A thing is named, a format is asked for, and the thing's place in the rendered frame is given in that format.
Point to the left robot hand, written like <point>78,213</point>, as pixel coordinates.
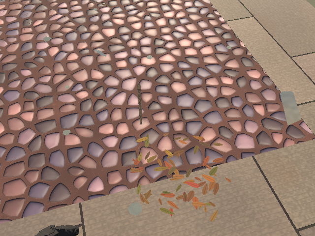
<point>62,230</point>

